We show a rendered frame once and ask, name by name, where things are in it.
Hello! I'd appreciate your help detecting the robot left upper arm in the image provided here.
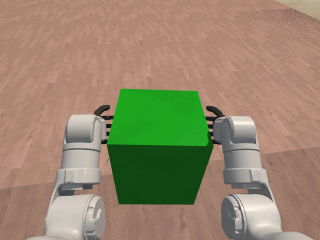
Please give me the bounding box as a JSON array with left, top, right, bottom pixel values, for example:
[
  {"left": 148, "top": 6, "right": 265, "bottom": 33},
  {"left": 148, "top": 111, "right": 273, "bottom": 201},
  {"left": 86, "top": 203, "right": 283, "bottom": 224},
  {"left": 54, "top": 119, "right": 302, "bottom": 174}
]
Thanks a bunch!
[{"left": 26, "top": 194, "right": 106, "bottom": 240}]

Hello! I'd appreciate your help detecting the robot right forearm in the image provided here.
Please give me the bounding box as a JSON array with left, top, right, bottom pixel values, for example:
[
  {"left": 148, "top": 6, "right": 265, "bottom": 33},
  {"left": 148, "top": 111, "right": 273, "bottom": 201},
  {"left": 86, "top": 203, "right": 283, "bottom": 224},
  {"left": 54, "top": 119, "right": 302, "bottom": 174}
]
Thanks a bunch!
[{"left": 213, "top": 116, "right": 282, "bottom": 227}]

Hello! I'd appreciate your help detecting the robot left hand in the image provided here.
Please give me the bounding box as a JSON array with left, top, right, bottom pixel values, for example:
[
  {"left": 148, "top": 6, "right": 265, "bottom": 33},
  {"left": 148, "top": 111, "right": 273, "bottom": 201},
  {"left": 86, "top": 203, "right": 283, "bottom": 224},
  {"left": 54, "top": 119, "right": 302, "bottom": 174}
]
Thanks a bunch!
[{"left": 93, "top": 105, "right": 114, "bottom": 144}]

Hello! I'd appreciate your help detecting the robot left forearm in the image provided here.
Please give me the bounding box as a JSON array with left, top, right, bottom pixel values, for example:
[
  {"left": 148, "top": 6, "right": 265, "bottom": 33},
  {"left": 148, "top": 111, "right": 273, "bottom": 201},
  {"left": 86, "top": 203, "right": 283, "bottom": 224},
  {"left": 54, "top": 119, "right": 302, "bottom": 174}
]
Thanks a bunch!
[{"left": 44, "top": 114, "right": 107, "bottom": 234}]

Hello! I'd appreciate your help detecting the robot right upper arm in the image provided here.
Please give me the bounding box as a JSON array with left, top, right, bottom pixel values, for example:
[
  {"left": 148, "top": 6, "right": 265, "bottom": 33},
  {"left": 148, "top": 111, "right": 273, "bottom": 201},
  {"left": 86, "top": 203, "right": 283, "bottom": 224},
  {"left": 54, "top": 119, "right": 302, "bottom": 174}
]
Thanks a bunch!
[{"left": 221, "top": 193, "right": 314, "bottom": 240}]

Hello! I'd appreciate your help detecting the robot right hand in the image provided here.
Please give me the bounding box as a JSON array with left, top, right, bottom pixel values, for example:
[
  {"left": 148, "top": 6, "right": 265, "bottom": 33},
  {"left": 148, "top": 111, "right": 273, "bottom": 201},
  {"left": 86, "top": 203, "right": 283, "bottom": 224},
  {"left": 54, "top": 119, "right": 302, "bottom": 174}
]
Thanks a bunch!
[{"left": 205, "top": 106, "right": 225, "bottom": 145}]

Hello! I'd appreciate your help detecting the carton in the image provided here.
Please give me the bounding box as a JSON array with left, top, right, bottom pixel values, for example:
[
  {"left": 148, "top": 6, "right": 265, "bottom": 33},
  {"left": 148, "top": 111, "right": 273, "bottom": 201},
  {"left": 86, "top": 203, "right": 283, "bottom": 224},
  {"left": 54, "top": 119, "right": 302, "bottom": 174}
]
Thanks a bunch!
[{"left": 106, "top": 88, "right": 214, "bottom": 205}]

